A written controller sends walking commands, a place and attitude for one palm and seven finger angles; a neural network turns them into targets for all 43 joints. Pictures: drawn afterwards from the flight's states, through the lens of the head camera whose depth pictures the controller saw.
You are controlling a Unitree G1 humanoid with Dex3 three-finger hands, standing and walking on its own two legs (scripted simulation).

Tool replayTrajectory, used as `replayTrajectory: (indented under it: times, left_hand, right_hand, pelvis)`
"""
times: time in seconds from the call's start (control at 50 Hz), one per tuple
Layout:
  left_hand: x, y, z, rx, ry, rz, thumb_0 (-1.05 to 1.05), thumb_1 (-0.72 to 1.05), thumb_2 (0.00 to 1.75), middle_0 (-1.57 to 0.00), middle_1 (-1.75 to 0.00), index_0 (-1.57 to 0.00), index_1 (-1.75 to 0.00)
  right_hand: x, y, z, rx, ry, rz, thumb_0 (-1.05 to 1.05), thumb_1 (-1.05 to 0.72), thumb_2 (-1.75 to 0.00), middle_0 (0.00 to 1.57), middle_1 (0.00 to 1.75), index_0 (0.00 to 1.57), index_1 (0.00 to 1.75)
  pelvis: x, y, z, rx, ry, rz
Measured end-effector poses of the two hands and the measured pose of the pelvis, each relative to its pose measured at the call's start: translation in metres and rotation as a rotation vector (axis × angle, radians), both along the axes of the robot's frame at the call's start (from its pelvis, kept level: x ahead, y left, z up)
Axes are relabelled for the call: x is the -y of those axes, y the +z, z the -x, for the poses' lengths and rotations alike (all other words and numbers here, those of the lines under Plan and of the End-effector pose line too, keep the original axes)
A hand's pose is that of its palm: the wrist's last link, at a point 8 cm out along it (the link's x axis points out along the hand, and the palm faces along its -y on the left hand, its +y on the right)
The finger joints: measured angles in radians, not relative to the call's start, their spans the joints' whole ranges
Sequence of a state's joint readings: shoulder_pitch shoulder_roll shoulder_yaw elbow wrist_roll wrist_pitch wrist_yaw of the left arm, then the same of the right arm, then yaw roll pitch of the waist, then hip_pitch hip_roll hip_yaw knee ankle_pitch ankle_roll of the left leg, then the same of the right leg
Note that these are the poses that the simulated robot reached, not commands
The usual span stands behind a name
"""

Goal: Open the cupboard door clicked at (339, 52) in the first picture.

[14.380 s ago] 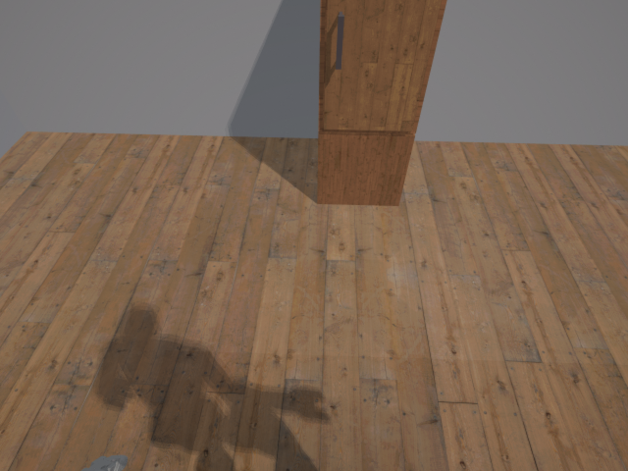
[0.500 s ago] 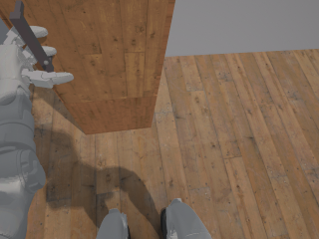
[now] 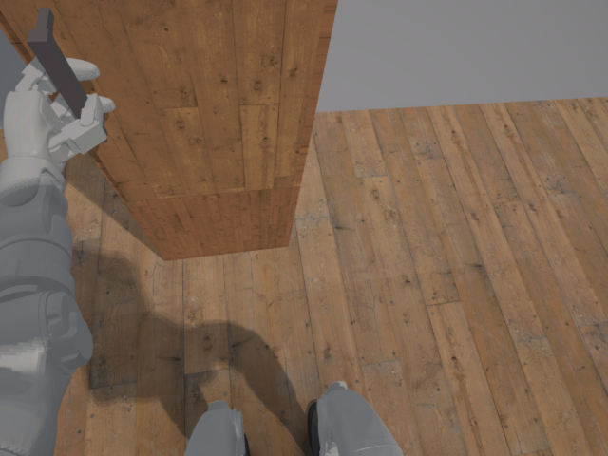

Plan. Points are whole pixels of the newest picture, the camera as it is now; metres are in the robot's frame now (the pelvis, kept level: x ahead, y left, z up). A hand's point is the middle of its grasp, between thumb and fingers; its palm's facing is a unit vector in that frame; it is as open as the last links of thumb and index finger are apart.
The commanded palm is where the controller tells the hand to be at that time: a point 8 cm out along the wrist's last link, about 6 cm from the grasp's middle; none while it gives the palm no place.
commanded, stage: pull the door open along its arc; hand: left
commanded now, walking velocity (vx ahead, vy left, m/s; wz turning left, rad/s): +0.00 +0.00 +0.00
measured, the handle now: (75, 83) +0.57 +0.24 +0.07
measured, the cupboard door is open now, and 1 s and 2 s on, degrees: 0 48 50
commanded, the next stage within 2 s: open thumb and fingers to let go in 1.04 s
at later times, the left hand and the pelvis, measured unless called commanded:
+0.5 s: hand (107, 171) +0.45 +0.19 +0.06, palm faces +0.01 -1.00 -0.01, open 5.8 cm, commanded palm +0.39 +0.24 +0.06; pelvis +0.02 +0.00 +0.02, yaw -1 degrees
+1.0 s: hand (232, 271) +0.32 +0.06 +0.07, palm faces +0.39 -0.92 -0.02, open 6.2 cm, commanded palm +0.24 +0.08 +0.06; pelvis +0.03 -0.03 +0.02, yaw +3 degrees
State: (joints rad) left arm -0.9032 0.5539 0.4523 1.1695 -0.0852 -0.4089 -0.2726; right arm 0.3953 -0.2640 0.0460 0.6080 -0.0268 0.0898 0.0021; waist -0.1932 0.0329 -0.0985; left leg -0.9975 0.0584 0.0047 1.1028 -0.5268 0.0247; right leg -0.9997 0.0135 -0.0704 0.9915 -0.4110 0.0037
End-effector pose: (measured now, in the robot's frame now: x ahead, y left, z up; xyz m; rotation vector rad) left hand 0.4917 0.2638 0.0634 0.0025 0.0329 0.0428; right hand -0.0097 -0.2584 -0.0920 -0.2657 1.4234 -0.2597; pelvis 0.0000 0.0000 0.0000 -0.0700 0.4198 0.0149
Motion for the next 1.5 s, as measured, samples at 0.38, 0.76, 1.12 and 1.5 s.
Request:
replayTrajectory:
  times: [0.38,0.76,1.12,1.5]
  left_hand:
    - [0.008,0.000,0.027,0.011,-0.002,-0.016,0.01,0.76,0.79,-0.31,-1.32,-0.33,-1.34]
    - [0.096,0.000,0.150,0.036,0.366,0.065,0.02,0.74,0.79,-0.29,-1.31,-0.34,-1.27]
    - [0.187,0.009,0.225,-0.037,0.317,-0.024,0.02,0.72,0.77,-0.26,-1.21,-0.28,-1.28]
    - [0.190,0.008,0.224,0.009,0.437,-0.035,0.01,0.19,0.60,-0.33,-1.25,-0.34,-1.26]
  right_hand:
    - [-0.005,0.005,-0.021,0.064,-0.023,-0.044,0.01,-0.91,-0.90,0.20,0.30,0.21,0.30]
    - [-0.023,0.011,-0.166,0.428,0.199,-0.163,0.01,-0.91,-0.90,0.20,0.30,0.20,0.30]
    - [-0.024,0.027,-0.220,0.630,0.293,-0.229,0.01,-0.91,-0.90,0.20,0.30,0.21,0.30]
    - [0.022,0.003,-0.179,0.535,0.274,-0.171,0.01,-0.91,-0.90,0.20,0.30,0.20,0.30]
  pelvis:
    - [-0.001,0.010,-0.010,0.026,-0.020,-0.014]
    - [0.008,0.020,-0.023,0.111,0.002,-0.045]
    - [0.045,0.021,-0.027,0.189,0.046,-0.075]
    - [0.071,0.017,-0.002,0.191,0.063,-0.107]
